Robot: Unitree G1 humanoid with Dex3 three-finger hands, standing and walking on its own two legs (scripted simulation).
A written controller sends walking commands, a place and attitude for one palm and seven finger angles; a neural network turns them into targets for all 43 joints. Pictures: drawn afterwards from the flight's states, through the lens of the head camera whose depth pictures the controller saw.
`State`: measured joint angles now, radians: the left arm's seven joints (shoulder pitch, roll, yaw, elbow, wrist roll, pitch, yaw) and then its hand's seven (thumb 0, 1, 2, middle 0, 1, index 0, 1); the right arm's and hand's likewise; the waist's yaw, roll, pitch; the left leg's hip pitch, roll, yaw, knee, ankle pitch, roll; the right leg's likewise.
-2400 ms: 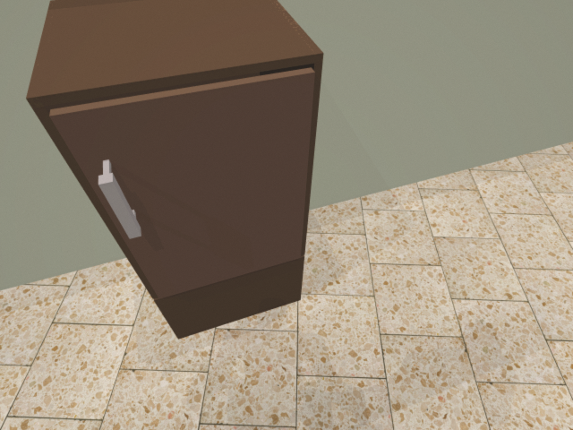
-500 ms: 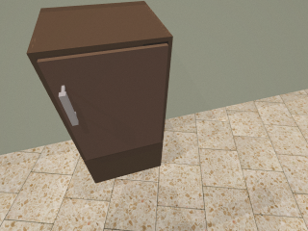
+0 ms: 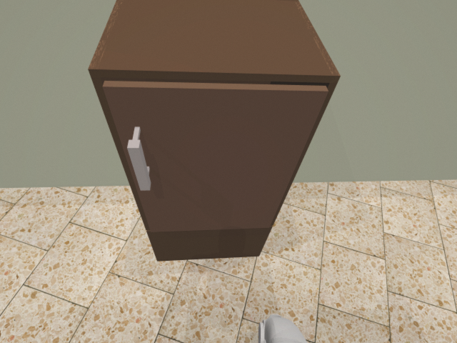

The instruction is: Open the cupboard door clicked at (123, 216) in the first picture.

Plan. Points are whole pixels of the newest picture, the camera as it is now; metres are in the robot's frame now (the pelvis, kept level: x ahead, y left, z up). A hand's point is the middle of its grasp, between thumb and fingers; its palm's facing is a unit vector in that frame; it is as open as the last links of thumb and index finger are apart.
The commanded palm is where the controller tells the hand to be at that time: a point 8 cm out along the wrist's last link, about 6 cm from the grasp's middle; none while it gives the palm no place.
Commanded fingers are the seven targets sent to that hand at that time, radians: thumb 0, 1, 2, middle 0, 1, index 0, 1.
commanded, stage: shuffle to correct the standing spot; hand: left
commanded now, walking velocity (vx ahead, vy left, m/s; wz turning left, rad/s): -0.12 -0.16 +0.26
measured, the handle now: (141, 159) +0.47 +0.21 -0.01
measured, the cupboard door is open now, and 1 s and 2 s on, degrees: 0 0 0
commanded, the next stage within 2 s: come to a stop and stand still in 0.68 s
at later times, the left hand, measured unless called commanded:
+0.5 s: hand out of the picture +0.09 +0.09 -0.17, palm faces +0.15 -0.95 -0.27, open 7.4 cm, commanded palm none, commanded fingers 0.00 0.90 0.90 -0.20 -0.30 -0.20 -0.30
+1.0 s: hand out of the picture -0.16 +0.14 -0.18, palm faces +0.18 -0.95 -0.25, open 7.4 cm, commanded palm none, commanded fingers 0.00 0.90 0.90 -0.20 -0.30 -0.20 -0.30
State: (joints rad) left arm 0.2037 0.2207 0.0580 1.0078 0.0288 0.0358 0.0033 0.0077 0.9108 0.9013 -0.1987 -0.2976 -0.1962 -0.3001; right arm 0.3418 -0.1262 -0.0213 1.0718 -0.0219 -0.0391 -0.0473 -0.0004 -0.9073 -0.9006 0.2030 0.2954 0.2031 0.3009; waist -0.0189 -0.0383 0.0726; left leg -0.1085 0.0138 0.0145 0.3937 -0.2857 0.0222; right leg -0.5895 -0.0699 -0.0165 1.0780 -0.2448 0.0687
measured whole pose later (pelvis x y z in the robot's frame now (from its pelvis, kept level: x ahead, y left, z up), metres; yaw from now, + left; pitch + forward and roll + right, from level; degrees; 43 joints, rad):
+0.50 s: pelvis +0.02 -0.11 -0.01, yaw +8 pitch -1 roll +2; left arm 0.13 0.16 0.03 0.92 0.02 0.02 0.04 0.01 0.90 0.90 -0.20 -0.30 -0.20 -0.30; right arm 0.12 -0.25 -0.09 0.98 -0.02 0.07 -0.02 0.00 -0.91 -0.90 0.20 0.29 0.20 0.30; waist 0.00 0.03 0.13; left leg -0.39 -0.02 -0.01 1.10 -0.50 -0.05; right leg -0.38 -0.05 -0.14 0.51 -0.12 -0.07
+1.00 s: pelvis -0.12 -0.08 +0.00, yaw +7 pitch +0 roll +0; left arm 0.33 0.26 0.08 1.07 0.03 0.08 0.02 0.01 0.91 0.90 -0.20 -0.30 -0.20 -0.30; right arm 0.37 -0.18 -0.03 1.08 -0.03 0.02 -0.05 0.00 -0.91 -0.90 0.20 0.30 0.20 0.30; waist -0.01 -0.05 -0.02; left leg -0.16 -0.05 0.11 0.35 -0.20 0.08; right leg -0.43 0.01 0.04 1.12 -0.28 0.04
